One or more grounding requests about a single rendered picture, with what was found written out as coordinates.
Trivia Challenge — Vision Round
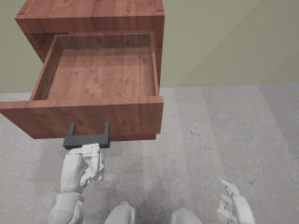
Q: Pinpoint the robot right hand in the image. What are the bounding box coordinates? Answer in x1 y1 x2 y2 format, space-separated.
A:
217 179 256 224

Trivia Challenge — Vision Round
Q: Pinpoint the cabinet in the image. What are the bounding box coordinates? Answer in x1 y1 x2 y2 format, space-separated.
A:
15 0 165 142

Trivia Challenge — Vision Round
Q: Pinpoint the robot left hand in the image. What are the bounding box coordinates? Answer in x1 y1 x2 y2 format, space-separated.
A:
60 143 106 194

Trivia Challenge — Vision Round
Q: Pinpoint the handle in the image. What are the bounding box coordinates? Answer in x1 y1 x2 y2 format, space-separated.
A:
63 121 110 150

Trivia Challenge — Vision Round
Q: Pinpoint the robot right thigh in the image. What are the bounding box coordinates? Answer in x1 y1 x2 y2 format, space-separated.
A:
170 210 203 224

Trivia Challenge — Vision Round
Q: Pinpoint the robot right shin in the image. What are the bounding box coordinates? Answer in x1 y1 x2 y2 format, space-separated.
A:
178 207 187 211

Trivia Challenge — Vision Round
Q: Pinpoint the drawer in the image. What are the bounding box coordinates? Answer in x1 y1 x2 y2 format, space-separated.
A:
0 33 164 139

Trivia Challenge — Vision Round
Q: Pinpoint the left robot forearm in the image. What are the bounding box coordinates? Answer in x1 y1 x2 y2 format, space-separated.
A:
48 191 84 224

